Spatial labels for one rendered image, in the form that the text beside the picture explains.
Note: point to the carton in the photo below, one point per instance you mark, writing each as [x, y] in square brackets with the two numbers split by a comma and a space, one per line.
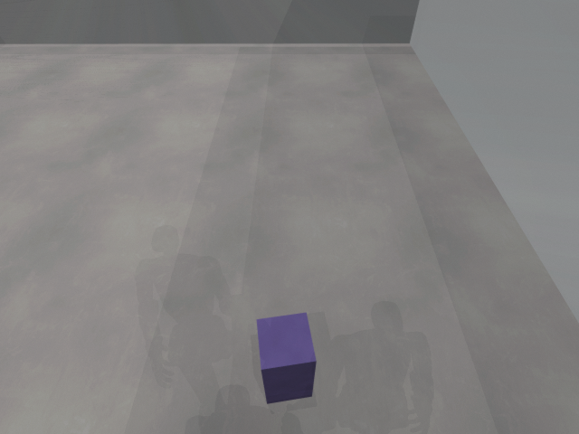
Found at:
[288, 360]

